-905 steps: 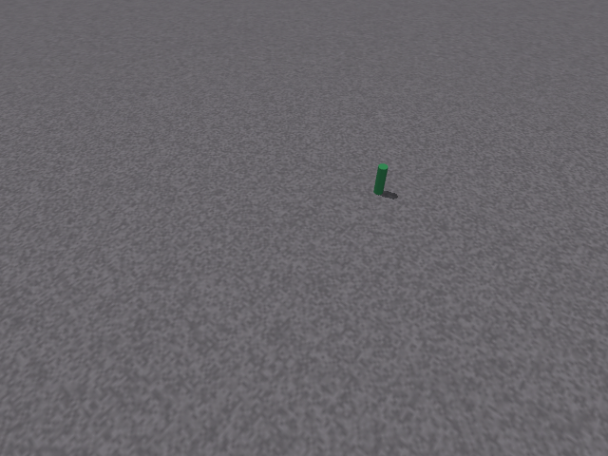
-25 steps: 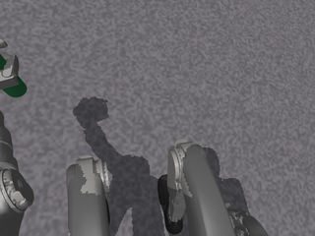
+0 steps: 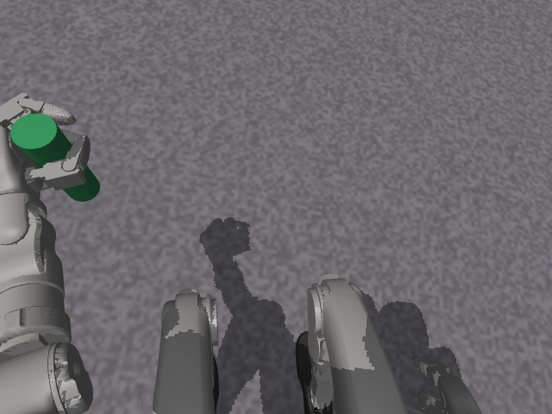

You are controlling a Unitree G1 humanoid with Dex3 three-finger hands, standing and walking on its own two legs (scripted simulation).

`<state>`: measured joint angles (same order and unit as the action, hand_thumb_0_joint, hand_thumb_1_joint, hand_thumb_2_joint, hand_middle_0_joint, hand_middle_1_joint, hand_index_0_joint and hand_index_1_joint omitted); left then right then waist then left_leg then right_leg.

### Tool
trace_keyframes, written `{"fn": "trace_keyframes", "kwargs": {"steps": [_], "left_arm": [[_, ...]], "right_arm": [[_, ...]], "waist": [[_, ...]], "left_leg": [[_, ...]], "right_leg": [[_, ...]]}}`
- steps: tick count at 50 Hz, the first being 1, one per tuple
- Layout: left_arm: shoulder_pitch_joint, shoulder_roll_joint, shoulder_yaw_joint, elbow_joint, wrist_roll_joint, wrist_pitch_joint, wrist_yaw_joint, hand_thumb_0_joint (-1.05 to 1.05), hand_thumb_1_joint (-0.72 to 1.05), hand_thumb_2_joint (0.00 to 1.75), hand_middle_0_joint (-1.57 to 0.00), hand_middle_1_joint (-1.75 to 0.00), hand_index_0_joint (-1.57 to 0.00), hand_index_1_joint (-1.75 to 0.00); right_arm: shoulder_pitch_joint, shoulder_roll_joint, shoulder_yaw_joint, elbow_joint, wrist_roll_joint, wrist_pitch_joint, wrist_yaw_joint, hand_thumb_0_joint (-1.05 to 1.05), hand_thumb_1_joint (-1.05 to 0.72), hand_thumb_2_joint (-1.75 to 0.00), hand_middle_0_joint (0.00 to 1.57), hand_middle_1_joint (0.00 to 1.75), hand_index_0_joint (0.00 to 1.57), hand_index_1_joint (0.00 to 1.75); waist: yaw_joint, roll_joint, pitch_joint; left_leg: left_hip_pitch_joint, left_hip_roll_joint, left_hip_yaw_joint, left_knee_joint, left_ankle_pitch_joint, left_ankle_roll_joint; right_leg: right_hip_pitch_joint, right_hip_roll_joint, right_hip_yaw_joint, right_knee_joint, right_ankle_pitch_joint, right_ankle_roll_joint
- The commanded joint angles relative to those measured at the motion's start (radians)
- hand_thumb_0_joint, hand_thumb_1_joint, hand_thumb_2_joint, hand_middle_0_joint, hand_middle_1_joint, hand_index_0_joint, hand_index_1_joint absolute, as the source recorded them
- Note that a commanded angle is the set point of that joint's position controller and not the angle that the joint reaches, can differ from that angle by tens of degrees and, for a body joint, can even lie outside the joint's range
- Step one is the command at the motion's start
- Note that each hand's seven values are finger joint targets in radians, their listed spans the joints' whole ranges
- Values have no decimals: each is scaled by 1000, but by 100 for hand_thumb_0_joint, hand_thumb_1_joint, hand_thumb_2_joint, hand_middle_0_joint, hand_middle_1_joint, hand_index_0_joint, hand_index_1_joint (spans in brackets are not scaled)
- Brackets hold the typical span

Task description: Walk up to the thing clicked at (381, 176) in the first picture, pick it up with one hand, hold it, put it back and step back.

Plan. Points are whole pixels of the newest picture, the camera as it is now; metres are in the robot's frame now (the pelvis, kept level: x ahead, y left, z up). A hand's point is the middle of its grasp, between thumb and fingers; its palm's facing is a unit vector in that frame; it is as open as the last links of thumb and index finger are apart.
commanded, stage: lift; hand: left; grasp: from the side
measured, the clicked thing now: (63, 164) +0.47 +0.28 -0.03
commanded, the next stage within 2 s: hold in 1.48 s
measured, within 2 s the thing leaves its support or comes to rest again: neither
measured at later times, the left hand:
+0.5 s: hand out of the picture +0.43 +0.23 +0.19, palm faces +0.27 -0.96 -0.03, open 6.0 cm
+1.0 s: hand out of the picture +0.42 +0.20 +0.28, palm faces +0.26 -0.96 -0.03, open 6.0 cm
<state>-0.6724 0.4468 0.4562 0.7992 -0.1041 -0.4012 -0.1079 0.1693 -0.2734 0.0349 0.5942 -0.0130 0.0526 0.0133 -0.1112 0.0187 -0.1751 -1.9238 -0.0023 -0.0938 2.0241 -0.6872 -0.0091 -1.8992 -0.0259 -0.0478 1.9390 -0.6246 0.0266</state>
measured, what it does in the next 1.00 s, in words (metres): rises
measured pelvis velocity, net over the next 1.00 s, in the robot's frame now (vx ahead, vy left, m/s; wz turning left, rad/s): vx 0.07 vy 0.00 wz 0.05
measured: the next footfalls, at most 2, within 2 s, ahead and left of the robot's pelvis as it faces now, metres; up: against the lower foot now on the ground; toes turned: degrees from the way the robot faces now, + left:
none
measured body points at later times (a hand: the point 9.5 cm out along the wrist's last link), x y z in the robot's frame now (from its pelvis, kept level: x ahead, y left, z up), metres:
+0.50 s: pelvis +0.04 +0.00 +0.16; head +0.16 +0.03 +0.59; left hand +0.41 +0.28 +0.20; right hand +0.19 -0.24 +0.05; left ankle +0.07 +0.12 -0.42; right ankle +0.10 -0.13 -0.42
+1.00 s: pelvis +0.07 +0.00 +0.24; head +0.15 +0.02 +0.68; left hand +0.40 +0.26 +0.28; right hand +0.20 -0.24 +0.13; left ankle +0.07 +0.12 -0.42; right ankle +0.10 -0.13 -0.42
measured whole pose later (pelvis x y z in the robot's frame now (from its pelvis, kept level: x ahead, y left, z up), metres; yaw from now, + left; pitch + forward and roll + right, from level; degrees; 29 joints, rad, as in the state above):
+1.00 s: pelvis +0.07 +0.00 +0.24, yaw +3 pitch +15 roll -3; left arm -0.23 0.20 0.19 0.43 -0.12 -0.31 0.06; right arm 0.24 -0.21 0.00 0.63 0.00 -0.02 -0.03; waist -0.03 0.01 -0.10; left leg -0.87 0.03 -0.05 1.13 -0.52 -0.01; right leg -0.85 -0.01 -0.04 1.06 -0.47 0.02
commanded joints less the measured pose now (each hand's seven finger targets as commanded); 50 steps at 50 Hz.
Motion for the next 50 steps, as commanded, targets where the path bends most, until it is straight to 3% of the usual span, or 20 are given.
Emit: {"fn": "trace_keyframes", "kwargs": {"steps": [1, 2, 7, 10, 11, 13, 14, 17, 18, 21, 26, 27, 29, 31, 34, 38, 43, 45, 46, 50], "left_arm": [[-247, 198, -7, -360, -29, -33, 24, 0, 41, 122, -128, -139, -131, -137], [-229, 215, 16, -379, -33, -23, 34, 0, 40, 122, -127, -139, -130, -136], [-137, 112, -57, -490, -41, 21, 64, 0, 46, 123, -127, -139, -130, -136], [-71, 81, -76, -543, -47, 46, 88, 0, 43, 125, -129, -141, -132, -139], [-63, 88, -68, -575, -49, 51, 97, 0, 42, 124, -130, -141, -133, -139], [-23, 46, -114, -587, -49, 61, 108, 0, 42, 124, -131, -141, -134, -139], [11, 56, -100, -607, -47, 62, 115, 0, 42, 125, -131, -142, -134, -140], [39, 17, -139, -618, -50, 67, 123, 0, 43, 125, -130, -141, -133, -139], [55, 28, -114, -615, -53, 66, 130, 0, 45, 125, -131, -141, -134, -139], [100, -29, -162, -578, -46, 65, 136, 0, 45, 125, -131, -140, -134, -138], [108, -43, -171, -550, -36, 49, 140, 0, 41, 123, -131, -139, -133, -137], [121, -71, -206, -558, -37, 45, 137, 0, 43, 123, -130, -138, -133, -137], [134, -38, -173, -543, -32, 37, 140, 0, 43, 122, -130, -137, -132, -136], [121, -61, -202, -580, -31, 27, 139, 0, 43, 122, -130, -137, -132, -135], [140, -76, -194, -591, -46, 16, 143, 0, 46, 122, -130, -136, -132, -135], [154, -100, -233, -599, -21, 17, 158, 0, 47, 122, -129, -135, -131, -134], [209, -93, -208, -559, -25, 19, 168, 0, 48, 123, -129, -136, -131, -135], [139, -112, -250, -649, -22, 10, 168, 0, 48, 122, -129, -135, -131, -134], [192, -120, -231, -580, -28, 16, 169, 0, 48, 124, -130, -137, -132, -136], [186, -113, -228, -614, -27, 17, 170, 0, 47, 122, -128, -135, -130, -134]], "right_arm": [[116, -185, -92, -74, 16, -28, -28, 0, -90, -90, 20, 30, 20, 30], [116, -184, -94, -72, 20, -30, -31, 0, -90, -90, 20, 30, 20, 30], [101, -161, -99, -75, 35, -40, -45, 0, -89, -89, 20, 30, 20, 30], [84, -149, -100, -79, 40, -48, -51, 0, -90, -90, 20, 30, 20, 30], [82, -150, -104, -83, 42, -52, -54, 0, -90, -90, 20, 30, 20, 30], [69, -137, -103, -86, 46, -60, -58, 0, -90, -90, 20, 30, 20, 30], [75, -134, -106, -87, 46, -63, -61, 0, -90, -90, 20, 30, 20, 30], [70, -120, -96, -73, 47, -75, -64, 0, -90, -90, 20, 30, 20, 30], [74, -126, -101, -73, 47, -76, -66, 0, -90, -90, 20, 30, 20, 30], [77, -112, -95, -63, 40, -86, -66, 0, -90, -89, 20, 30, 20, 30], [77, -114, -104, -57, 31, -99, -63, 0, -90, -89, 20, 30, 20, 30], [73, -113, -101, -62, 32, -101, -61, 0, -90, -89, 20, 30, 20, 30], [71, -111, -103, -59, 29, -103, -58, 0, -90, -90, 20, 30, 20, 30], [64, -104, -100, -69, 27, -106, -55, 0, -90, -90, 20, 30, 20, 30], [65, -100, -97, -71, 26, -114, -55, 0, -91, -90, 20, 30, 20, 30], [81, -90, -96, -70, 16, -108, -55, 0, -90, -90, 20, 30, 20, 30], [93, -93, -100, -56, 13, -105, -58, 0, -90, -90, 20, 30, 20, 30], [83, -80, -91, -74, 11, -104, -58, 0, -90, -90, 20, 30, 20, 30], [91, -86, -96, -62, 11, -102, -58, 0, -90, -90, 20, 30, 20, 30], [85, -74, -91, -71, 11, -103, -60, 0, -90, -90, 20, 30, 20, 30]], "waist": [[11, 144, -620], [26, 135, -627], [22, 140, -580], [34, 135, -573], [36, 122, -555], [30, 86, -517], [34, 85, -511], [39, 86, -473], [44, 84, -470], [36, 69, -420], [47, 70, -359], [53, 68, -353], [69, 66, -341], [65, 64, -341], [65, 43, -352], [65, 47, -320], [72, 29, -292], [68, 56, -310], [68, 33, -287], [75, 20, -282]], "left_leg": [[505, 3, 31, -380, 112, 35], [538, 6, 26, -402, 124, 34], [667, 14, 5, -510, 147, 23], [754, 15, 7, -556, 202, 22], [758, 15, 9, -579, 189, 24], [769, 12, 22, -617, 155, 29], [784, 10, 26, -642, 155, 30], [867, 14, 18, -697, 222, 23], [905, 17, 12, -718, 253, 22], [961, 19, 18, -762, 315, 19], [1041, 20, 25, -850, 331, 16], [1070, 23, 19, -868, 346, 12], [1092, 21, 23, -899, 339, 12], [1115, 19, 29, -932, 319, 14], [1140, 16, 39, -949, 367, 16], [1185, 14, 46, -995, 410, 13], [1228, 16, 48, -1042, 448, 9], [1258, 15, 50, -1062, 439, 9], [1267, 18, 45, -1075, 451, 6], [1273, 14, 57, -1094, 473, 12]], "right_leg": [[446, 19, -6, -312, 107, -60], [476, 18, -3, -329, 117, -59], [538, 17, -3, -416, 140, -58], [609, 17, 2, -479, 185, -56], [638, 20, 3, -502, 176, -55], [701, 23, 10, -566, 154, -51], [741, 24, 11, -595, 155, -48], [791, 25, 7, -638, 215, -48], [800, 25, 7, -650, 240, -50], [861, 29, 5, -701, 293, -50], [933, 31, 6, -782, 303, -52], [943, 30, 1, -789, 310, -53], [985, 31, 1, -824, 308, -51], [1030, 32, 3, -858, 301, -48], [1095, 31, 5, -885, 352, -46], [1153, 34, 3, -929, 390, -45], [1211, 35, -1, -968, 425, -44], [1238, 34, 4, -990, 422, -44], [1240, 37, -4, -994, 421, -46], [1310, 34, 5, -1030, 460, -39]]}}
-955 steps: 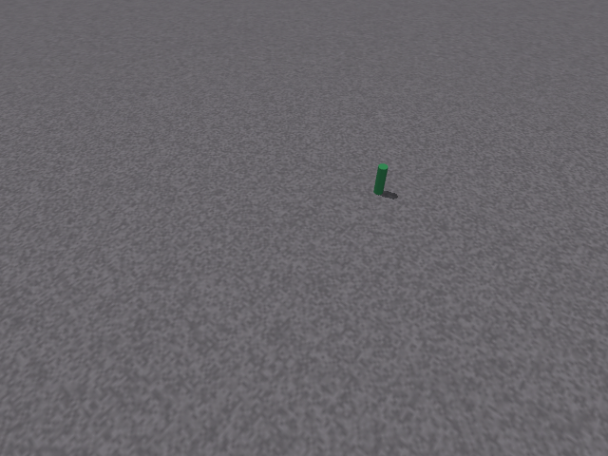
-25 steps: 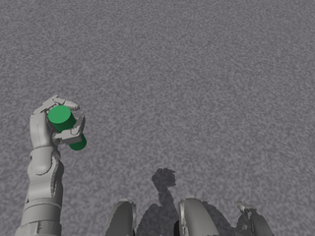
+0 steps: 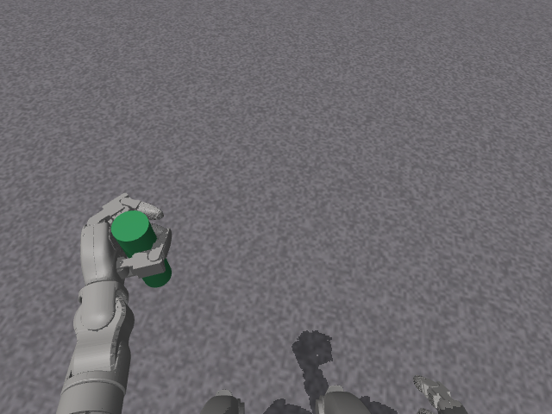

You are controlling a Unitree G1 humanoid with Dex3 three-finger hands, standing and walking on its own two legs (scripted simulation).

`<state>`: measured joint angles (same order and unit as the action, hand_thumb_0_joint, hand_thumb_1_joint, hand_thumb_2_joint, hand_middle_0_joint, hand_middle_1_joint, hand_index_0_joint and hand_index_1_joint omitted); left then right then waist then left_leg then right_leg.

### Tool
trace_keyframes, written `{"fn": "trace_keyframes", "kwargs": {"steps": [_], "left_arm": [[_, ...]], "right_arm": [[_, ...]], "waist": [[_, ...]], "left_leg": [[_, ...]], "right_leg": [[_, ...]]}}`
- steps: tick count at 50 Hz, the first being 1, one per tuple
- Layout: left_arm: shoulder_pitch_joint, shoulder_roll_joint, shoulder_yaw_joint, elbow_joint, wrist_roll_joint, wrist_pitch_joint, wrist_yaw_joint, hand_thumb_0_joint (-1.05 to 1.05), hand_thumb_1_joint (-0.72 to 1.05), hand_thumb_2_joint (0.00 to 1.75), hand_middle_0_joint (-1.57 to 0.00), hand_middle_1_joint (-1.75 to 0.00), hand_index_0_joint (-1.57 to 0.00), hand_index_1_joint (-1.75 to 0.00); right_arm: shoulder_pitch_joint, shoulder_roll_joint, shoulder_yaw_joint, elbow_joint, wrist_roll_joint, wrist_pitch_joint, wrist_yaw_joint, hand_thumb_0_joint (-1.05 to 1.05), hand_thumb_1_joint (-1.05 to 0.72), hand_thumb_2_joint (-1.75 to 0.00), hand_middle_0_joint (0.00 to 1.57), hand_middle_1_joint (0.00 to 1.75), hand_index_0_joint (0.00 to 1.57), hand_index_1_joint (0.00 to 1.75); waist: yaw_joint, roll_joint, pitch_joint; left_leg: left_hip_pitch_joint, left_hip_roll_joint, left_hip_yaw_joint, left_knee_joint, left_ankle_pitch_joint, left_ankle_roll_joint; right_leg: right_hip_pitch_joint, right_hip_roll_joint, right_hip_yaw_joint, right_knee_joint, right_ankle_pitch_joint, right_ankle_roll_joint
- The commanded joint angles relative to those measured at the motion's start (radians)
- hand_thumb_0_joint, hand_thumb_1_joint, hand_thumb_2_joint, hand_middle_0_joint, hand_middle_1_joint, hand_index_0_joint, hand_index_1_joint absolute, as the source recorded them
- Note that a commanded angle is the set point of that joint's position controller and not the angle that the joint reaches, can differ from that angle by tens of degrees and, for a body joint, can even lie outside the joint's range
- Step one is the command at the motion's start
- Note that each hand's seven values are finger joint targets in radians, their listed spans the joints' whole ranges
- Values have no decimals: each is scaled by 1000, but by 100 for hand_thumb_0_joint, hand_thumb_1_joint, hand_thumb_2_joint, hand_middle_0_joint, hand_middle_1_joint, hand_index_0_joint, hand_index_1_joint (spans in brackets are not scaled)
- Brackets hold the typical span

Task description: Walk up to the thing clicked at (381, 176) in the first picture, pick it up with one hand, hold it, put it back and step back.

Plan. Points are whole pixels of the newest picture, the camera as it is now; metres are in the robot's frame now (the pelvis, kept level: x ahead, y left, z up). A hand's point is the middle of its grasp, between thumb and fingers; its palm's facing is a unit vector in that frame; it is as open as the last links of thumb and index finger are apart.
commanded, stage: lift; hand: left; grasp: from the side
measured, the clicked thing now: (145, 253) +0.37 +0.20 +0.00
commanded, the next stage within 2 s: hold in 0.48 s
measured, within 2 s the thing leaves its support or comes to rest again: neither
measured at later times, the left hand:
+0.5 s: hand (147, 232) +0.36 +0.18 +0.07, palm faces +0.23 -0.97 -0.01, open 6.0 cm
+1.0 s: hand (146, 231) +0.35 +0.18 +0.09, palm faces +0.23 -0.97 -0.02, open 6.0 cm
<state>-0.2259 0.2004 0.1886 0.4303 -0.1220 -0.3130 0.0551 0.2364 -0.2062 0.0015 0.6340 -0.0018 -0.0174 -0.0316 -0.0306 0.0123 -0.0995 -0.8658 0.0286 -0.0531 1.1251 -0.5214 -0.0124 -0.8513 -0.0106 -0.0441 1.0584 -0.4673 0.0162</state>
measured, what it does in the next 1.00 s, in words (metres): stands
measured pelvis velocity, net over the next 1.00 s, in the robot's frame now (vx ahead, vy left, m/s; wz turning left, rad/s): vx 0.02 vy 0.00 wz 0.00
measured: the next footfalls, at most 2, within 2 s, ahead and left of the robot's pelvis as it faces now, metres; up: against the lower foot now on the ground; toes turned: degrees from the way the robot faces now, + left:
none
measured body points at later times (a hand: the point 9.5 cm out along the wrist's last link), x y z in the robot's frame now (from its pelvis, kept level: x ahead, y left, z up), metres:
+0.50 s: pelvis +0.01 +0.00 +0.03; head +0.07 +0.01 +0.47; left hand +0.34 +0.23 +0.08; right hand +0.14 -0.25 -0.08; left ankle +0.01 +0.12 -0.66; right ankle +0.03 -0.13 -0.66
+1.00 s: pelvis +0.02 +0.00 +0.04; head +0.06 +0.00 +0.48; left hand +0.33 +0.23 +0.09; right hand +0.15 -0.24 -0.07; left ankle +0.01 +0.12 -0.66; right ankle +0.03 -0.13 -0.66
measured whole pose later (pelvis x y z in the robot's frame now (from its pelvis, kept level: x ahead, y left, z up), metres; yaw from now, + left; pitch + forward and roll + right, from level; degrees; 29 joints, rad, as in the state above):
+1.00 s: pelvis +0.02 +0.00 +0.04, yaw +0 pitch +8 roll -2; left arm -0.12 0.16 0.16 0.37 -0.12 -0.30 0.08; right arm 0.23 -0.21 -0.01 0.64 0.00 -0.01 -0.02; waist -0.02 0.01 -0.05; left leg -0.59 0.03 -0.04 0.90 -0.46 -0.02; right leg -0.59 -0.01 -0.03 0.85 -0.41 0.01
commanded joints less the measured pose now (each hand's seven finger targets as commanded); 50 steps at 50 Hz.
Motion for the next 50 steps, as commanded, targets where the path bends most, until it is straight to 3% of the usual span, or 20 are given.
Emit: {"fn": "trace_keyframes", "kwargs": {"steps": [1, 5, 8, 9, 15, 16, 17, 20, 23, 24, 26, 29, 31, 33, 37, 41, 43, 45, 49, 50], "left_arm": [[-244, 114, 30, -212, -15, -67, 2, 0, 46, 122, -128, -135, -130, -134], [-226, 113, 28, -223, -5, -66, 6, 0, 48, 121, -126, -133, -128, -132], [-205, 118, 41, -224, -11, -68, 6, 0, 48, 122, -127, -134, -129, -133], [-245, 110, 26, -269, -12, -74, 6, 0, 49, 122, -127, -134, -128, -133], [-190, 107, 40, -198, -13, -74, 10, 0, 48, 121, -128, -134, -129, -133], [-251, 103, 8, -306, -10, -85, 9, 0, 47, 121, -127, -133, -129, -133], [-263, 93, 7, -302, -10, -86, 10, 0, 49, 122, -128, -133, -129, -133], [-163, 95, 29, -223, -13, -71, 13, 0, 51, 123, -129, -135, -130, -134], [-260, 81, -3, -327, -14, -84, 17, 0, 54, 122, -128, -133, -129, -133], [-213, 99, 27, -260, -12, -74, 18, 0, 52, 123, -129, -134, -130, -134], [-153, 100, 31, -223, -7, -65, 17, 0, 51, 123, -128, -134, -130, -134], [-221, 86, 5, -319, -10, -78, 17, 0, 52, 125, -130, -137, -131, -136], [-138, 98, 39, -197, -6, -61, 20, 0, 58, 119, -134, -137, -135, -136], [-204, 86, 9, -296, -9, -69, 22, 0, 56, 118, -134, -138, -136, -136], [-144, 75, 12, -244, -10, -62, 24, 0, 58, 118, -133, -137, -135, -135], [-219, 85, -2, -334, -3, -70, 28, 0, 57, 118, -133, -137, -135, -136], [-94, 78, 24, -205, -7, -53, 26, 0, 57, 120, -134, -138, -135, -137], [-168, 78, 7, -317, -12, -65, 24, 0, 57, 119, -133, -137, -135, -136], [-118, 61, 2, -274, -9, -55, 26, 0, 61, 119, -133, -137, -135, -136], [-144, 76, 8, -318, -12, -61, 27, 0, 59, 119, -134, -137, -135, -136]], "right_arm": [[15, -143, -58, -104, -1, -34, -15, 0, -90, -90, 20, 30, 20, 30], [7, -137, -58, -115, 0, -34, -14, 0, -90, -90, 20, 30, 20, 30], [18, -138, -61, -100, -4, -32, -11, 0, -90, -90, 20, 30, 20, 30], [11, -136, -59, -107, -3, -33, -9, 0, -90, -90, 20, 30, 20, 30], [0, -139, -60, -102, -3, -33, -11, 0, -91, -90, 20, 30, 20, 30], [-5, -135, -60, -113, -4, -33, -9, 0, -91, -90, 20, 30, 20, 30], [-7, -136, -61, -113, -4, -35, -10, 0, -91, -90, 20, 30, 20, 30], [-9, -141, -64, -103, -1, -34, -9, 0, -91, -90, 20, 30, 20, 30], [-7, -134, -61, -111, -5, -35, -10, 0, -91, -90, 20, 30, 20, 30], [-5, -139, -63, -102, -3, -35, -11, 0, -91, -90, 20, 30, 20, 30], [-1, -139, -64, -95, -5, -33, -9, 0, -91, -90, 20, 30, 20, 30], [-15, -135, -61, -112, -2, -31, -7, 0, -91, -90, 20, 30, 20, 30], [-7, -137, -62, -97, -3, -28, -8, 0, -92, -90, 20, 30, 20, 30], [-17, -136, -62, -106, -4, -31, -4, 0, -92, -90, 20, 30, 20, 30], [-11, -138, -61, -104, -2, -29, -4, 0, -91, -90, 20, 30, 20, 30], [-20, -134, -62, -111, -4, -29, -7, 0, -92, -90, 20, 30, 20, 30], [-21, -136, -60, -104, 1, -31, -5, 0, -92, -90, 20, 30, 20, 30], [-33, -134, -60, -116, 0, -32, -4, 0, -92, -90, 20, 30, 20, 30], [-36, -134, -60, -114, -1, -36, -2, 0, -91, -90, 20, 30, 20, 30], [-31, -133, -60, -114, -1, -35, -4, 0, -92, -90, 20, 30, 20, 30]], "waist": [[-10, 25, -335], [-5, 0, -305], [-1, 30, -314], [-2, 48, -321], [-5, -3, -263], [-4, 34, -286], [-8, 41, -312], [3, 7, -249], [-9, 28, -316], [-7, 19, -277], [-2, -12, -260], [0, 20, -279], [1, 1, -245], [-2, 27, -260], [0, 6, -247], [-2, 18, -261], [3, -29, -223], [6, 15, -249], [5, 9, -210], [7, 5, -252]], "left_leg": [[219, -18, 19, -200, 306, 15], [221, -21, 27, -233, 269, 19], [261, -20, 27, -246, 317, 12], [280, -18, 25, -251, 331, 9], [278, -20, 30, -278, 291, 16], [306, -20, 30, -285, 298, 13], [331, -21, 31, -287, 303, 11], [310, -19, 30, -301, 301, 12], [353, -20, 34, -295, 341, 11], [340, -21, 35, -298, 333, 13], [312, -21, 35, -302, 335, 14], [347, -22, 33, -318, 344, 11], [342, -20, 38, -314, 350, 12], [357, -20, 36, -326, 353, 8], [376, -17, 29, -337, 369, 4], [376, -22, 33, -346, 338, 9], [361, -22, 40, -349, 329, 13], [386, -23, 39, -355, 339, 8], [389, -18, 28, -370, 335, 2], [401, -21, 34, -360, 356, 6]], "right_leg": [[259, 19, 1, -156, 302, -29], [295, 17, 6, -197, 278, -23], [308, 19, 3, -196, 313, -30], [302, 21, 1, -193, 320, -32], [324, 19, 5, -233, 297, -23], [331, 20, 6, -234, 303, -25], [336, 18, 7, -234, 304, -27], [343, 22, 3, -247, 299, -25], [369, 21, 8, -251, 342, -24], [365, 21, 7, -256, 335, -23], [384, 21, 6, -261, 345, -19], [396, 21, 5, -264, 347, -23], [384, 23, 7, -274, 348, -21], [393, 22, 7, -274, 352, -24], [396, 26, -1, -277, 349, -27], [418, 23, 4, -293, 340, -21], [424, 22, 6, -306, 335, -17], [432, 23, 7, -304, 342, -20], [408, 30, -5, -304, 323, -25], [433, 28, 0, -308, 350, -21]]}}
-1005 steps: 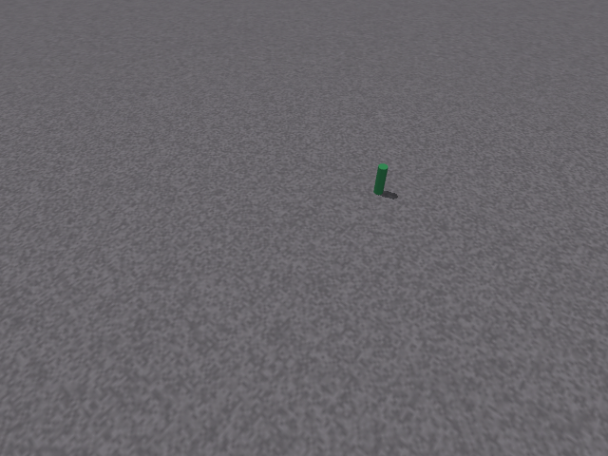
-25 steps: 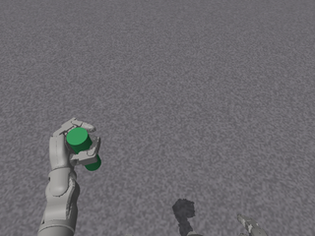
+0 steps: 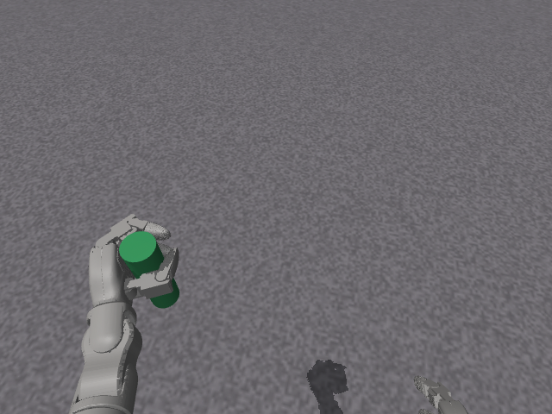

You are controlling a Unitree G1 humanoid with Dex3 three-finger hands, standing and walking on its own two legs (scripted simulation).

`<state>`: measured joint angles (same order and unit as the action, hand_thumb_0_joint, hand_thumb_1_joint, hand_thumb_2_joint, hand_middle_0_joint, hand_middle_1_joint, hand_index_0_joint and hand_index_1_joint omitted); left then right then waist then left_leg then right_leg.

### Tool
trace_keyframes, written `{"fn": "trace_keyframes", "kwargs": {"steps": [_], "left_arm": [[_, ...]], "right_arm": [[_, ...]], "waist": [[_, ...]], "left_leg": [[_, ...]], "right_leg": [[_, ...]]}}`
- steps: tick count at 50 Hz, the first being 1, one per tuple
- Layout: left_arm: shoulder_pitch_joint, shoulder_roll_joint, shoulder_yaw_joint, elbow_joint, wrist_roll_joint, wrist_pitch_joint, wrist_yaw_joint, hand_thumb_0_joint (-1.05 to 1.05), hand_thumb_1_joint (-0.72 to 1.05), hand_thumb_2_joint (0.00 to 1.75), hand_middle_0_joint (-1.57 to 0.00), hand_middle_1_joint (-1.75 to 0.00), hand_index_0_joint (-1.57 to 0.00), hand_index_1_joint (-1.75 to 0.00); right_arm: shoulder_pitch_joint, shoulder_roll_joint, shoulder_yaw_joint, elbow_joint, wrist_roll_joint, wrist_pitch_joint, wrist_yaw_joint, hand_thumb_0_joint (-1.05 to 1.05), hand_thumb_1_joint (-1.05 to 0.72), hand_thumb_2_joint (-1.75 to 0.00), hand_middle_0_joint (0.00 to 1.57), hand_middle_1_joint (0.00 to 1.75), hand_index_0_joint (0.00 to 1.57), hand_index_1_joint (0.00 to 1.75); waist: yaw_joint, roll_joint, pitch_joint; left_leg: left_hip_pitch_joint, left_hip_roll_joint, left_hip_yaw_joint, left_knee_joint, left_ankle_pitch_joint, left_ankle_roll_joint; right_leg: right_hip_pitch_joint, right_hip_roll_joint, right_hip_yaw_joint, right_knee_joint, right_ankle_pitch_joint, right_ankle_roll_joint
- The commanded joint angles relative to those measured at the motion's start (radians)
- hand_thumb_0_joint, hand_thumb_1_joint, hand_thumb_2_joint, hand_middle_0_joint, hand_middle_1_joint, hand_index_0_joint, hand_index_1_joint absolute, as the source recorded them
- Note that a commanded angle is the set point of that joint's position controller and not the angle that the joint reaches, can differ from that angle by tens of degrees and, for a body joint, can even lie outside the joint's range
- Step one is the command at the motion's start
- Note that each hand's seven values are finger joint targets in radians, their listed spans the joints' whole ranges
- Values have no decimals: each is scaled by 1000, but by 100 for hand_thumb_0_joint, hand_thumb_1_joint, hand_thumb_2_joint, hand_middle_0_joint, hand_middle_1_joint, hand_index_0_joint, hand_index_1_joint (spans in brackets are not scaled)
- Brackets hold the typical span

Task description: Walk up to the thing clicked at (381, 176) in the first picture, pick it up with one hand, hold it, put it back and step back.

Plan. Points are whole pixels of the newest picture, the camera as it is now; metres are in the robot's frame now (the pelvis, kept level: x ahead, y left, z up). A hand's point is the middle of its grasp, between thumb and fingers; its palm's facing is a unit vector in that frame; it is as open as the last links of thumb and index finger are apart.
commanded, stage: hold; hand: left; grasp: from the side
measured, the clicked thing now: (153, 273) +0.34 +0.19 +0.01
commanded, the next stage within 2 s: none
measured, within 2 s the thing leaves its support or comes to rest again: neither
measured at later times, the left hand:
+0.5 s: hand (154, 265) +0.33 +0.18 +0.06, palm faces +0.23 -0.97 -0.01, open 6.0 cm
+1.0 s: hand (153, 262) +0.33 +0.18 +0.06, palm faces +0.22 -0.98 -0.01, open 6.0 cm
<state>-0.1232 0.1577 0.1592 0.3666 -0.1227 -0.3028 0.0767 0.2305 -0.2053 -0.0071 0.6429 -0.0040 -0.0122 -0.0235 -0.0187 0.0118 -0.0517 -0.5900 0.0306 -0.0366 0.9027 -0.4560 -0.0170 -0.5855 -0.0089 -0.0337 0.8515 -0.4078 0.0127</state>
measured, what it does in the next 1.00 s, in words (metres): stands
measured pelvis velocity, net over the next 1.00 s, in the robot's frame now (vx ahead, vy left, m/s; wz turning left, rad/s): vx -0.01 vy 0.00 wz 0.00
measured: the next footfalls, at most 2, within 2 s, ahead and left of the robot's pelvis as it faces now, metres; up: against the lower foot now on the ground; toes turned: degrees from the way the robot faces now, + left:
none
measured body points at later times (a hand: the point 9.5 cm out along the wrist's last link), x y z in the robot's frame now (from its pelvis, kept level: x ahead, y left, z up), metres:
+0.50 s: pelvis +0.00 +0.00 +0.00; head +0.04 +0.00 +0.45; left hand +0.31 +0.23 +0.06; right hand +0.14 -0.24 -0.10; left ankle +0.00 +0.13 -0.70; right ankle +0.01 -0.13 -0.70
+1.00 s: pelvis -0.01 +0.00 +0.01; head +0.03 +0.01 +0.45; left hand +0.31 +0.23 +0.06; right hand +0.13 -0.24 -0.10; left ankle +0.00 +0.13 -0.70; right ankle +0.01 -0.13 -0.70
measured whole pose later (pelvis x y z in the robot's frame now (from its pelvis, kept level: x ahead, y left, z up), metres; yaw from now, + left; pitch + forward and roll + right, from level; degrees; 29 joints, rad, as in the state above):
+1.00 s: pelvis -0.01 +0.00 +0.01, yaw +0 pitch +6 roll -1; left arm -0.12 0.16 0.16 0.37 -0.13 -0.30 0.05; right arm 0.23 -0.21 -0.01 0.65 0.00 -0.03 -0.02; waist -0.02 0.01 -0.04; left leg -0.54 0.03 -0.04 0.86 -0.43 -0.02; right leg -0.53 -0.01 -0.03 0.81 -0.38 0.01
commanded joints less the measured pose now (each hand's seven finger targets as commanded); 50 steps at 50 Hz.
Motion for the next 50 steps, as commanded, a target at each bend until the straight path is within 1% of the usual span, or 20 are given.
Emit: {"fn": "trace_keyframes", "kwargs": {"steps": [1, 2, 3, 5, 8, 9, 18, 20, 23, 25, 30, 31, 33, 34, 36, 38, 39, 41, 46, 50], "left_arm": [[-296, 123, 31, -314, -13, -77, 6, 0, 60, 120, -133, -137, -135, -136], [-214, 107, 31, -219, -10, -65, 6, 0, 58, 120, -133, -137, -135, -136], [-270, 134, 36, -301, -6, -68, 9, 0, 61, 120, -133, -138, -135, -137], [-215, 109, 34, -234, -8, -61, 9, 0, 60, 122, -133, -138, -135, -137], [-286, 116, 23, -315, -7, -67, 7, 0, 60, 120, -133, -137, -134, -136], [-220, 107, 27, -251, -8, -58, 6, 0, 60, 120, -132, -136, -133, -135], [-243, 102, 25, -263, -10, -55, -3, 0, 59, 121, -133, -138, -135, -137], [-246, 141, 58, -289, -10, -64, -3, 0, 60, 120, -133, -137, -134, -136], [-227, 101, 24, -281, -19, -66, -13, 0, 61, 120, -132, -136, -133, -135], [-192, 121, 41, -236, -14, -59, -14, 0, 60, 120, -131, -136, -133, -135], [-215, 98, 24, -226, -21, -64, -20, 0, 61, 120, -130, -135, -131, -134], [-231, 127, 49, -246, -19, -72, -17, 0, 61, 120, -130, -135, -131, -134], [-298, 145, 41, -307, -12, -85, -17, 0, 63, 121, -130, -135, -131, -134], [-230, 121, 38, -222, -15, -76, -19, 0, 61, 121, -132, -136, -133, -136], [-291, 134, 36, -300, -20, -84, -19, 0, 63, 120, -130, -135, -131, -134], [-232, 115, 28, -212, -17, -69, -21, 0, 63, 120, -129, -134, -131, -133], [-268, 122, 28, -269, -19, -73, -19, 0, 61, 120, -129, -134, -130, -133], [-218, 123, 51, -206, -20, -64, -16, 0, 60, 121, -130, -135, -131, -134], [-255, 103, 24, -226, -19, -64, -20, 0, 62, 120, -130, -135, -131, -134], [-277, 139, 53, -237, -15, -70, -16, 0, 58, 120, -129, -134, -130, -133]], "right_arm": [[-23, -138, -55, -126, 0, -40, -14, 0, -91, -90, 20, 30, 20, 30], [-26, -129, -45, -121, 2, -39, -13, 0, -92, -90, 20, 30, 20, 30], [-31, -133, -49, -124, 2, -41, -15, 0, -91, -90, 20, 30, 20, 30], [-30, -130, -47, -120, 2, -40, -13, 0, -91, -90, 20, 30, 20, 30], [-42, -130, -48, -132, 4, -39, -16, 0, -92, -90, 20, 30, 20, 30], [-30, -142, -56, -118, 3, -39, -17, 0, -91, -90, 20, 30, 20, 30], [-50, -132, -52, -127, 3, -47, -9, 0, -92, -90, 20, 30, 20, 30], [-50, -134, -52, -131, 5, -48, -9, 0, -92, -90, 20, 30, 20, 30], [-46, -134, -51, -131, 5, -50, -10, 0, -92, -90, 20, 30, 20, 30], [-57, -130, -46, -131, 7, -50, -12, 0, -92, -90, 20, 30, 20, 30], [-51, -132, -46, -120, 6, -55, -12, 0, -91, -90, 20, 30, 20, 30], [-52, -133, -47, -120, 7, -56, -12, 0, -92, -90, 20, 30, 20, 30], [-56, -137, -49, -126, 6, -57, -11, 0, -91, -90, 20, 30, 20, 30], [-52, -135, -46, -120, 6, -56, -12, 0, -92, -90, 20, 30, 20, 30], [-51, -138, -49, -121, 7, -60, -12, 0, -92, -90, 20, 30, 20, 30], [-48, -136, -46, -118, 9, -58, -14, 0, -92, -90, 20, 30, 20, 30], [-49, -135, -47, -116, 7, -59, -14, 0, -92, -90, 20, 30, 20, 30], [-41, -136, -49, -111, 8, -58, -14, 0, -92, -90, 20, 30, 20, 30], [-49, -138, -53, -118, 8, -61, -12, 0, -91, -90, 20, 30, 20, 30], [-39, -136, -51, -109, 6, -62, -9, 0, -92, -90, 20, 30, 20, 30]], "waist": [[-10, 18, -317], [-7, 2, -279], [-2, 29, -288], [-5, 2, -266], [-3, 29, -279], [-11, 1, -272], [-7, 14, -247], [8, 28, -268], [-9, -4, -279], [-4, -3, -252], [-17, -15, -223], [-5, 1, -234], [-1, 33, -265], [-10, 14, -250], [-5, 39, -273], [-6, 14, -253], [-4, 20, -253], [-2, -9, -245], [-7, 4, -236], [-1, 22, -250]], "left_leg": [[127, -25, 18, -138, 292, 12], [122, -27, 21, -140, 298, 13], [122, -29, 26, -137, 290, 14], [119, -24, 20, -144, 305, 12], [142, -26, 23, -148, 297, 12], [145, -24, 20, -153, 298, 13], [129, -26, 20, -157, 283, 14], [134, -28, 22, -160, 279, 13], [143, -29, 23, -155, 294, 17], [131, -31, 29, -156, 268, 19], [118, -26, 24, -165, 236, 19], [122, -26, 23, -164, 236, 17], [139, -29, 23, -171, 232, 14], [145, -29, 24, -170, 243, 16], [155, -27, 20, -175, 244, 12], [155, -26, 22, -174, 269, 13], [145, -27, 22, -170, 273, 13], [136, -26, 21, -166, 288, 16], [143, -24, 19, -176, 257, 13], [136, -25, 21, -176, 259, 14]], "right_leg": [[185, 23, -7, -100, 300, -16], [182, 23, -7, -103, 303, -15], [177, 21, 0, -110, 303, -14], [183, 24, -8, -104, 309, -16], [181, 22, -4, -115, 303, -16], [187, 24, -8, -117, 301, -15], [174, 20, -7, -119, 286, -17], [187, 19, -5, -119, 281, -17], [206, 18, -3, -124, 307, -11], [191, 16, 1, -137, 287, -9], [161, 21, -5, -137, 255, -12], [171, 19, -6, -136, 251, -13], [182, 19, -3, -135, 242, -17], [177, 19, -4, -135, 252, -14], [188, 21, -5, -133, 251, -18], [190, 21, -6, -136, 273, -16], [193, 22, -6, -136, 278, -17], [202, 21, -9, -136, 294, -14], [172, 22, -9, -140, 258, -18], [189, 21, -7, -136, 262, -19]]}}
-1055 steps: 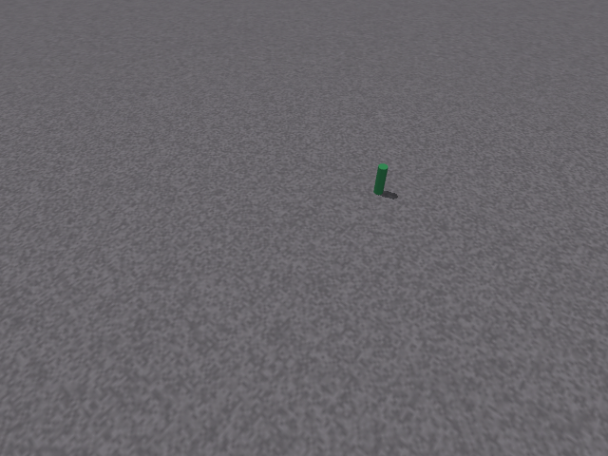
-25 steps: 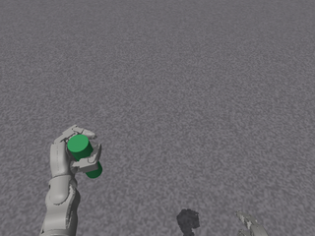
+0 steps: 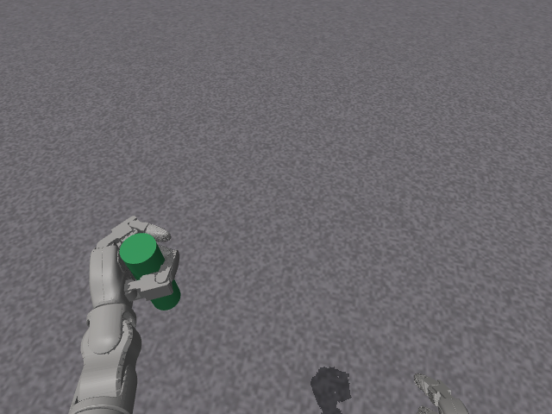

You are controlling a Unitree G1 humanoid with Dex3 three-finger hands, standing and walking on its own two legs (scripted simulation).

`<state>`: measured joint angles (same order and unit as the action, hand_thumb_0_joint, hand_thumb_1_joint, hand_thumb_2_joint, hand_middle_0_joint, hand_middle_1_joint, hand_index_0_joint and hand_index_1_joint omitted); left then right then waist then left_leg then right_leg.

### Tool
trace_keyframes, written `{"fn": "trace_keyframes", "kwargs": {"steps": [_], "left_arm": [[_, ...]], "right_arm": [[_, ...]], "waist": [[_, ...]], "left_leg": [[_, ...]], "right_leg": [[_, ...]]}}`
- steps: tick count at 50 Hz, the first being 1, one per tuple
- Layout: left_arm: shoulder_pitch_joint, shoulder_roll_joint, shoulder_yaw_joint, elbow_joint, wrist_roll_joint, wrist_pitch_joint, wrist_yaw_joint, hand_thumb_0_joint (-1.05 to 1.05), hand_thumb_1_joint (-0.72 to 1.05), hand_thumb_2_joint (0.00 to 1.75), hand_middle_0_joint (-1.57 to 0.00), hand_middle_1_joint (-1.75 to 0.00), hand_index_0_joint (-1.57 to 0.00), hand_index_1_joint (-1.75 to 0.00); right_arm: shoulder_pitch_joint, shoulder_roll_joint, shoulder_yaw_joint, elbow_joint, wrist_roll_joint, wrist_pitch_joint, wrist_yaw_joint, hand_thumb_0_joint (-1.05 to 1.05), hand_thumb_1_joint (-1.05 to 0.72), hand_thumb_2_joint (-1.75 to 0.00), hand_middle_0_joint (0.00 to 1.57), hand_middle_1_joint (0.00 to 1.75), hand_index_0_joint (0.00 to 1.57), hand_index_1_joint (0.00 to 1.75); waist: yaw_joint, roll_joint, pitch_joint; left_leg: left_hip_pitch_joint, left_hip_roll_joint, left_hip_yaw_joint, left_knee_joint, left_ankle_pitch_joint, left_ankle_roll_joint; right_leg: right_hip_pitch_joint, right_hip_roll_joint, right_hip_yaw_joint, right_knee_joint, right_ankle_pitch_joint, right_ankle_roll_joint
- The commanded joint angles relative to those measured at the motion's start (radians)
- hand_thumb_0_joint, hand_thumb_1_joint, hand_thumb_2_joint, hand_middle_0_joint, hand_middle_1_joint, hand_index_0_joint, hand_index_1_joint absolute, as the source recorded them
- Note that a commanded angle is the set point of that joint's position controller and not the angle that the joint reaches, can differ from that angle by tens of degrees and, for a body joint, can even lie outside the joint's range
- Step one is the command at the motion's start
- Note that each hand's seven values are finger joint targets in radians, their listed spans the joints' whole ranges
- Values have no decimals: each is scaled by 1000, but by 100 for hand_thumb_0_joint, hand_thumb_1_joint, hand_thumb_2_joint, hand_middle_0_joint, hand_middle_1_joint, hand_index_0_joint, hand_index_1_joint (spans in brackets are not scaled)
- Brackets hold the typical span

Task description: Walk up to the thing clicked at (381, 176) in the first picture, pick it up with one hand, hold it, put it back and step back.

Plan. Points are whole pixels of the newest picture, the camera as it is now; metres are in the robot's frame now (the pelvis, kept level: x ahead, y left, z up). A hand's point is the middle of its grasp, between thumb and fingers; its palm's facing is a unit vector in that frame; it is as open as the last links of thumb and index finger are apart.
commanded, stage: hold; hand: left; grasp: from the side
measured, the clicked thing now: (154, 275) +0.33 +0.19 +0.02
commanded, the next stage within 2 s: crouch in 1.18 s
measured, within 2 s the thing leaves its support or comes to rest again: neither
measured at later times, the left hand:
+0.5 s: hand (157, 265) +0.33 +0.18 +0.05, palm faces +0.22 -0.97 -0.01, open 6.0 cm
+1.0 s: hand (157, 259) +0.34 +0.18 +0.06, palm faces +0.22 -0.98 -0.01, open 6.0 cm
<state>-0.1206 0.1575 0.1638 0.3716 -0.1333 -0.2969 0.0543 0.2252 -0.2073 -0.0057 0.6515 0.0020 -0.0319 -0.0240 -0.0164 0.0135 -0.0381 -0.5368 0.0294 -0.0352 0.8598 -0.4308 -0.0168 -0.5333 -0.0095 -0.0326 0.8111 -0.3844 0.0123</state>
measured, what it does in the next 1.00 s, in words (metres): stands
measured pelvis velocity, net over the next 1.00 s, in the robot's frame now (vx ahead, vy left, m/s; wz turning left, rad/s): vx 0.00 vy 0.00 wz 0.00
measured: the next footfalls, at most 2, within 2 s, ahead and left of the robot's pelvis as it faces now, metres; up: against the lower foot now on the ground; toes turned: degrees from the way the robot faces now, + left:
none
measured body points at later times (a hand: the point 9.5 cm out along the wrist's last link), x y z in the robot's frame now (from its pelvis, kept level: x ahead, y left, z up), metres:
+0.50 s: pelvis +0.00 +0.00 +0.00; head +0.04 +0.00 +0.45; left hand +0.31 +0.23 +0.05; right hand +0.13 -0.24 -0.11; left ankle +0.00 +0.13 -0.70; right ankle +0.02 -0.13 -0.70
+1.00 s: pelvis +0.00 +0.00 +0.00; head +0.04 +0.00 +0.45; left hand +0.32 +0.23 +0.06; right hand +0.14 -0.24 -0.11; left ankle +0.00 +0.13 -0.70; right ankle +0.02 -0.13 -0.70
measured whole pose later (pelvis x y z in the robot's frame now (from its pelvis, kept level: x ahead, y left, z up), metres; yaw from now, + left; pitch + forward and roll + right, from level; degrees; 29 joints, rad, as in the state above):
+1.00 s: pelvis +0.00 +0.00 +0.00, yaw +0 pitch +6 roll -1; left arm -0.15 0.16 0.17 0.41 -0.13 -0.32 0.05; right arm 0.22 -0.21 -0.01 0.66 0.00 -0.03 -0.02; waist -0.02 0.01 -0.04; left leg -0.54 0.03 -0.04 0.85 -0.43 -0.02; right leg -0.54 -0.01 -0.03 0.81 -0.38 0.01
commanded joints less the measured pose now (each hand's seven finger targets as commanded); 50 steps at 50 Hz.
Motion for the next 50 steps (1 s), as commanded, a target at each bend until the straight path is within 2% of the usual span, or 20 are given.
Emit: {"fn": "trace_keyframes", "kwargs": {"steps": [1, 4, 5, 6, 9, 11, 15, 16, 21, 24, 25, 31, 33, 35, 38, 39, 43, 45, 47, 50], "left_arm": [[-283, 125, 30, -239, -2, -74, 7, 0, 60, 120, -130, -135, -131, -134], [-258, 105, 21, -233, -7, -77, 8, 0, 64, 120, -128, -133, -129, -132], [-261, 127, 43, -222, -5, -76, 9, 0, 61, 121, -128, -134, -130, -133], [-258, 96, 17, -212, -6, -75, 7, 0, 60, 121, -128, -134, -129, -133], [-293, 137, 44, -235, 1, -82, 9, 0, 60, 120, -129, -134, -130, -133], [-257, 110, 23, -193, 3, -82, 7, 0, 61, 122, -129, -135, -130, -134], [-313, 140, 39, -265, -3, -102, 7, 0, 63, 121, -129, -135, -131, -134], [-274, 118, 18, -218, 0, -96, 3, 0, 62, 123, -130, -136, -131, -135], [-252, 124, 44, -155, 0, -92, 3, 0, 58, 122, -130, -136, -131, -135], [-291, 146, 55, -224, -8, -112, -1, 0, 58, 122, -129, -135, -130, -135], [-281, 118, 24, -217, -9, -107, -7, 0, 60, 121, -130, -135, -131, -135], [-277, 120, 34, -196, -11, -93, -1, 0, 57, 119, -127, -132, -128, -132], [-269, 150, 62, -190, -4, -94, 4, 0, 56, 120, -127, -133, -128, -133], [-314, 121, 19, -240, -3, -101, 2, 0, 57, 121, -129, -134, -129, -134], [-288, 142, 51, -206, -3, -91, 5, 0, 58, 121, -128, -134, -129, -134], [-302, 121, 23, -220, -3, -93, 2, 0, 57, 121, -128, -134, -129, -134], [-272, 126, 40, -159, -2, -83, 5, 0, 55, 120, -128, -134, -129, -134], [-313, 152, 63, -208, -1, -95, 9, 0, 57, 120, -127, -133, -128, -133], [-315, 128, 29, -223, -5, -96, 0, 0, 57, 121, -129, -135, -130, -135], [-314, 144, 46, -214, -8, -95, 1, 0, 57, 121, -128, -134, -129, -134]], "right_arm": [[-40, -134, -50, -126, 2, -41, -11, 0, -92, -90, 20, 30, 20, 30], [-34, -136, -53, -124, 1, -42, -11, 0, -91, -90, 20, 30, 20, 30], [-29, -137, -53, -118, 1, -41, -12, 0, -92, -90, 20, 30, 20, 30], [-35, -132, -51, -121, 0, -42, -12, 0, -91, -90, 20, 30, 20, 30], [-32, -134, -52, -117, -2, -44, -11, 0, -92, -91, 20, 30, 20, 30], [-38, -134, -52, -119, -2, -43, -9, 0, -92, -90, 20, 30, 20, 30], [-29, -140, -56, -123, -3, -41, -9, 0, -92, -91, 20, 30, 20, 30], [-23, -140, -55, -117, -2, -41, -9, 0, -92, -91, 20, 30, 20, 30], [-37, -138, -54, -120, -2, -38, -5, 0, -92, -91, 20, 30, 20, 30], [-37, -142, -56, -124, -1, -38, -7, 0, -92, -91, 20, 30, 20, 30], [-37, -140, -55, -125, 0, -39, -8, 0, -92, -91, 20, 30, 20, 30], [-45, -136, -49, -121, 3, -43, -11, 0, -92, -91, 20, 30, 20, 30], [-36, -140, -53, -116, 2, -41, -8, 0, -92, -91, 20, 30, 20, 30], [-45, -140, -52, -129, 2, -41, -9, 0, -92, -91, 20, 30, 20, 30], [-38, -137, -53, -120, 3, -41, -12, 0, -92, -91, 20, 30, 20, 30], [-37, -136, -51, -124, 2, -40, -12, 0, -92, -91, 20, 30, 20, 30], [-38, -137, -51, -109, 1, -41, -13, 0, -92, -91, 20, 30, 20, 30], [-33, -137, -53, -114, 0, -39, -13, 0, -92, -91, 20, 30, 20, 30], [-32, -136, -50, -118, -1, -38, -12, 0, -92, -91, 20, 30, 20, 30], [-32, -138, -52, -116, 1, -39, -14, 0, -93, -91, 20, 30, 20, 30]], "waist": [[-4, 20, -262], [-6, 8, -276], [-3, -1, -266], [-12, -12, -254], [-7, 21, -264], [-9, 8, -242], [-4, 24, -315], [-12, 9, -287], [-9, 5, -237], [-3, 13, -284], [-10, 4, -280], [-8, -14, -229], [0, 10, -254], [-11, 20, -262], [-4, -3, -276], [-13, -16, -272], [-12, -4, -230], [-6, -8, -285], [-11, 20, -281], [-10, 11, -295]], "left_leg": [[99, -24, 19, -138, 235, 12], [107, -21, 15, -137, 253, 10], [93, -23, 20, -129, 251, 13], [86, -24, 22, -127, 245, 15], [91, -25, 25, -127, 237, 14], [79, -22, 18, -134, 222, 12], [108, -24, 19, -125, 257, 13], [103, -24, 20, -124, 271, 13], [70, -23, 21, -130, 220, 15], [92, -26, 20, -132, 213, 14], [91, -25, 20, -134, 214, 16], [62, -27, 24, -135, 187, 20], [76, -25, 21, -139, 206, 16], [102, -25, 20, -145, 197, 13], [87, -27, 23, -131, 225, 16], [92, -27, 23, -133, 223, 19], [80, -25, 23, -134, 218, 17], [89, -27, 24, -133, 222, 18], [103, -28, 24, -132, 241, 16], [113, -27, 23, -128, 265, 16]], "right_leg": [[134, 23, -9, -95, 237, -20], [142, 25, -13, -92, 249, -20], [136, 24, -9, -99, 253, -18], [132, 21, -6, -101, 254, -15], [129, 19, -4, -99, 245, -17], [113, 23, -10, -92, 226, -19], [152, 21, -5, -88, 261, -18], [144, 21, -6, -86, 275, -19], [115, 20, -8, -94, 226, -18], [134, 19, -6, -100, 219, -17], [137, 19, -5, -99, 224, -17], [118, 16, -4, -117, 203, -14], [129, 18, -7, -103, 215, -18], [123, 20, -8, -105, 203, -21], [145, 16, -4, -109, 234, -15], [144, 15, -3, -112, 240, -13], [115, 18, -6, -107, 229, -15], [145, 15, -3, -109, 238, -13], [142, 18, -2, -106, 254, -17], [154, 18, -3, -105, 274, -15]]}}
